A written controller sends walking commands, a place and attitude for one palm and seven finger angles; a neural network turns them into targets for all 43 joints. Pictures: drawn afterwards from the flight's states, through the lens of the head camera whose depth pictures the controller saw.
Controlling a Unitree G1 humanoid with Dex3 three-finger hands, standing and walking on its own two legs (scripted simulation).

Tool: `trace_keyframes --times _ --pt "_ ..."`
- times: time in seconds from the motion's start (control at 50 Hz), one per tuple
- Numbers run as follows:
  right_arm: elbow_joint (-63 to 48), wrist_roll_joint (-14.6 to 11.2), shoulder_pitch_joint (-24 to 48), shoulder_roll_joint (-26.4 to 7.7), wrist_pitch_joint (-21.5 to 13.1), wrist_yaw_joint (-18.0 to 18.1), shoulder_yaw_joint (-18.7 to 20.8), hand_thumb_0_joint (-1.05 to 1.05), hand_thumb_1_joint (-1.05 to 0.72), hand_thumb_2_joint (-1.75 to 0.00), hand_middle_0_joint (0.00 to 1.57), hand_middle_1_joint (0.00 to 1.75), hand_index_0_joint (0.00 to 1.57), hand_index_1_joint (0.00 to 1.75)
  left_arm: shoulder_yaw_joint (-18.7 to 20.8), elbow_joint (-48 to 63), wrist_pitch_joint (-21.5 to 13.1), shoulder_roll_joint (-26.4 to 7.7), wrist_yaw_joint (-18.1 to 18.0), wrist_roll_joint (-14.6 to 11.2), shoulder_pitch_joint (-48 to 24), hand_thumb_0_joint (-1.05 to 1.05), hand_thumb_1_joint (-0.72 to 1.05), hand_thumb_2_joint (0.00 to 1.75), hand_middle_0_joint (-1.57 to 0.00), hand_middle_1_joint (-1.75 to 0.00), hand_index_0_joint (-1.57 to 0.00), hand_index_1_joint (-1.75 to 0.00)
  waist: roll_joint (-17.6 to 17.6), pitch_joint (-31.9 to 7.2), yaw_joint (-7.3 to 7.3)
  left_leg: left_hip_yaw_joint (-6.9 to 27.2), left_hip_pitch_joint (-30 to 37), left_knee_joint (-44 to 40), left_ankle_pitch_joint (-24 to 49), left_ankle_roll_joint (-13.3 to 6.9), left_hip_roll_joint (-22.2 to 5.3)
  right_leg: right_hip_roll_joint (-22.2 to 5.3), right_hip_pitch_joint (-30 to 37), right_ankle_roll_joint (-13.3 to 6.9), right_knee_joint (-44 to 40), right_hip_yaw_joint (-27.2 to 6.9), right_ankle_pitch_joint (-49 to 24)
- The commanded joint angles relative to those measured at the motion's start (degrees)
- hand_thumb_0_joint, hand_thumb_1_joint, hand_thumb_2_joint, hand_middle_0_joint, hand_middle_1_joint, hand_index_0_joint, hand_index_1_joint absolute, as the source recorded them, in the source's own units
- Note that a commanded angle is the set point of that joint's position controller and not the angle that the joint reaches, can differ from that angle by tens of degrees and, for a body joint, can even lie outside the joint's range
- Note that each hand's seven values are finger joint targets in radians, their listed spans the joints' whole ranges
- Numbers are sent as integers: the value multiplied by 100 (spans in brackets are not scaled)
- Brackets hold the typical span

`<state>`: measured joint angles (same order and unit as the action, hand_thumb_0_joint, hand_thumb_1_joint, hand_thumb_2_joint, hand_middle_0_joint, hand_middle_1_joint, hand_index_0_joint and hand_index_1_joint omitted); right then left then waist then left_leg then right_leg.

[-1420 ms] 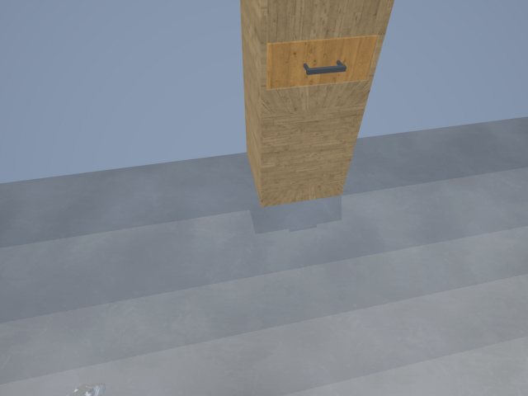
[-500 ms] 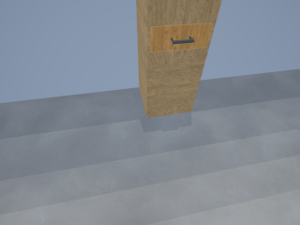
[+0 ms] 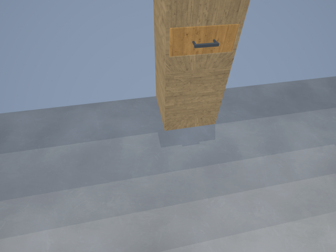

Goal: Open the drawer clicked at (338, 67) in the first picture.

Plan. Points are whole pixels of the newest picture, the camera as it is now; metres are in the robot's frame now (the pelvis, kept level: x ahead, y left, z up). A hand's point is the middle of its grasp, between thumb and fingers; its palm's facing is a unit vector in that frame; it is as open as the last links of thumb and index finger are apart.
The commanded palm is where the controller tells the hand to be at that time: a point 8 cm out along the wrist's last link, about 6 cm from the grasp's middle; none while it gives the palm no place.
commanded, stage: look at it before walking up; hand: left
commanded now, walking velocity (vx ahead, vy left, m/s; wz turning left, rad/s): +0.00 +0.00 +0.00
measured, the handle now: (205, 43) +1.16 -0.14 -0.04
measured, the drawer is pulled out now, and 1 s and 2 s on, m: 0.00 0.00 0.00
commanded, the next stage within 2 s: walk to a spot facing it in 0.02 s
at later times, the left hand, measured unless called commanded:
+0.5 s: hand out of the picture +0.06 +0.19 -0.18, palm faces -0.13 -0.95 -0.28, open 7.4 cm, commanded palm none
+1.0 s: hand out of the picture +0.11 +0.21 -0.18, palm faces -0.33 -0.92 -0.22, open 7.4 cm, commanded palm none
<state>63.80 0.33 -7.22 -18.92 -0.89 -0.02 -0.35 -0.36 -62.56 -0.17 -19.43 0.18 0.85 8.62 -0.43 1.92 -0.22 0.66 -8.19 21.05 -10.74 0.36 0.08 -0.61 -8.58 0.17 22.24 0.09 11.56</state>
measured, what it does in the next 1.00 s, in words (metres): steps on the spot, turning right: left foot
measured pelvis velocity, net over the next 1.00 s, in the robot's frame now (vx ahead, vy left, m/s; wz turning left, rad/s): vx -0.02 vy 0.03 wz -0.42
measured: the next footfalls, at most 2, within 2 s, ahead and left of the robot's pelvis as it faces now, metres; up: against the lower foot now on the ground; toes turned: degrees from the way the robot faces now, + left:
left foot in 0.94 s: +0.03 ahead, +0.12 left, +0.00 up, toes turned -23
right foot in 1.46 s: +0.06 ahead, -0.23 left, +0.00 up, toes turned -50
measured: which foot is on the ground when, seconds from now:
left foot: down 0.00-0.48, up 0.50-0.92, down 0.94-1.00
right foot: down 0.00-0.94, up 0.96-1.00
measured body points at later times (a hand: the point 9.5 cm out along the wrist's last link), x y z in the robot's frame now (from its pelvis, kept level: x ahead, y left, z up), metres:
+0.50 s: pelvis -0.01 -0.02 -0.03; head +0.01 -0.04 +0.42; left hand +0.07 +0.24 -0.16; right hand +0.03 -0.28 -0.18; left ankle +0.01 +0.12 -0.74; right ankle +0.00 -0.11 -0.75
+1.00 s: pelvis -0.02 +0.03 -0.01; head +0.01 +0.05 +0.44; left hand +0.13 +0.26 -0.16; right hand -0.03 -0.25 -0.12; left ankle -0.01 +0.14 -0.75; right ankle -0.02 -0.10 -0.71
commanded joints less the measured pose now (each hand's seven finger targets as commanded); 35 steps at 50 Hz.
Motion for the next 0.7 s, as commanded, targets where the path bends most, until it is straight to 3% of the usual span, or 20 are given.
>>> trace_keyframes --times 0.0,0.14,0.2,0.26,0.34,0.38,0.4,0.42,0.44,0.46,0.48,0.5,0.52,0.56,0.58,0.68 --pt "-361 9 277 -1183 -109 62 217 0 -90 -90 20 30 20 30 212 360 -130 -1146 -79 -8 -199 0 90 90 -20 -30 -20 -30 65 -287 -11 571 9 -368 524 -188 -647 -621 -23 -168 -461 -609 -391" --pt "-370 17 263 -1207 -107 86 237 0 -90 -90 20 30 20 30 234 405 -106 -1169 -67 -7 -245 0 90 90 -20 -30 -20 -30 23 -313 10 442 168 -255 637 -166 -691 -586 -142 -191 -382 -683 -691" --pt "-414 27 -128 -537 3 126 174 0 -90 -90 20 30 20 30 176 450 78 -564 -96 -9 94 0 90 90 -20 -30 -20 -30 11 -354 37 135 172 96 749 -70 -747 -538 -391 -121 26 -755 -1161" --pt "-647 32 -245 -622 83 171 284 0 -90 -90 20 30 20 30 259 688 181 -559 -72 17 223 0 90 90 -20 -30 -20 -30 110 -304 50 87 70 273 581 -130 -889 -383 -760 -138 466 -811 -1178" --pt "-985 45 -162 -749 110 194 439 0 -90 -90 20 30 20 30 343 979 246 -387 -3 30 366 0 90 90 -20 -30 -20 -30 685 -293 8 363 -157 116 492 -476 -1454 2 -1162 -38 1590 -485 -467" --pt "-1116 50 -35 -754 88 183 500 0 -90 -90 20 30 20 30 379 1075 280 -224 23 31 556 0 90 90 -20 -30 -20 -30 1055 -319 -105 464 -320 99 1036 -819 -1906 75 -1191 42 2362 -112 1032" --pt "-1191 58 71 -722 88 184 518 0 -90 -90 20 30 20 30 414 1092 289 -174 37 29 669 0 90 90 -20 -30 -20 -30 1070 -262 -170 388 -585 245 1181 -876 -2005 -43 -971 36 2385 -91 1285" --pt "-1260 74 185 -687 98 181 525 0 -90 -90 20 30 20 30 446 1088 273 -140 53 31 902 0 90 90 -20 -30 -20 -30 952 -234 -305 130 -832 640 1169 -749 -1892 -105 -647 8 1993 -94 1073" --pt "-1322 72 241 -607 132 172 530 0 -90 -90 20 30 20 30 496 1038 214 -215 56 61 1215 0 90 90 -20 -30 -20 -30 407 -242 -455 -264 -1203 1567 739 -417 -1496 -204 -197 -55 1095 -299 67" --pt "-1456 26 61 -185 188 139 477 0 -90 -90 20 30 20 30 611 1103 123 -812 -16 149 1282 0 90 90 -20 -30 -20 -30 -1628 -269 -395 -930 -2202 3201 -1144 168 -508 -1395 63 -466 -50 -2357 -907" --pt "-1583 23 312 -142 226 148 462 0 -90 -90 20 30 20 30 624 1157 129 -916 -77 59 1381 0 90 90 -20 -30 -20 -30 -1705 -156 -513 -266 -2309 4047 -2248 211 -132 -1887 -560 -918 -741 -3370 -1142" --pt "-1551 20 352 -151 250 153 481 0 -90 -90 20 30 20 30 626 1228 153 -818 -113 53 1121 0 90 90 -20 -30 -20 -30 -1284 -14 -387 183 -2386 4470 -1975 159 -251 -1776 -786 -1117 -875 -3391 -329" --pt "-1480 28 228 -178 235 135 506 0 -90 -90 20 30 20 30 603 1329 156 -671 -109 50 770 0 90 90 -20 -30 -20 -30 -820 34 -183 271 -2440 4592 -1531 157 -350 -1513 -749 -1130 -712 -3011 -107" --pt "-1337 52 -73 -90 212 103 500 0 -90 -90 20 30 20 30 576 1442 117 -486 -112 36 498 0 90 90 -20 -30 -20 -30 -577 -310 -24 122 -2162 4371 -1056 240 -410 -1150 -617 -982 -487 -2339 -392" --pt "-1314 59 -130 -32 213 114 490 0 -90 -90 20 30 20 30 585 1452 108 -417 -116 44 533 0 90 90 -20 -30 -20 -30 -638 -435 -36 60 -2067 4213 -1028 267 -364 -1080 -536 -962 -447 -2243 -497" --pt "-1392 41 11 98 195 159 462 0 -90 -90 20 30 20 30 656 1342 116 -435 -98 50 930 0 90 90 -20 -30 -20 -30 -615 -684 -209 2 -2119 3477 -1184 320 -240 -989 85 -1026 -312 -2421 -1028"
